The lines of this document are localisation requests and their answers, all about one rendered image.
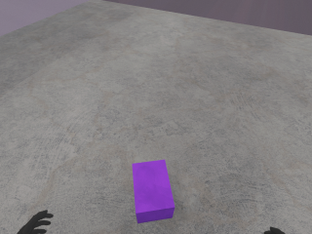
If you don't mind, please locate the left robot hand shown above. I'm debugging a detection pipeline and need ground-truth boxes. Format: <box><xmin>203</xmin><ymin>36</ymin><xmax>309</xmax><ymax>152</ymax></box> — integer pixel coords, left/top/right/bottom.
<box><xmin>17</xmin><ymin>210</ymin><xmax>54</xmax><ymax>234</ymax></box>

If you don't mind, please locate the carton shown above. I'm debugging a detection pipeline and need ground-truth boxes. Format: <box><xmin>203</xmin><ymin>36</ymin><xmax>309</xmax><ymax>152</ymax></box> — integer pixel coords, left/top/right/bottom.
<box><xmin>132</xmin><ymin>159</ymin><xmax>175</xmax><ymax>223</ymax></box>

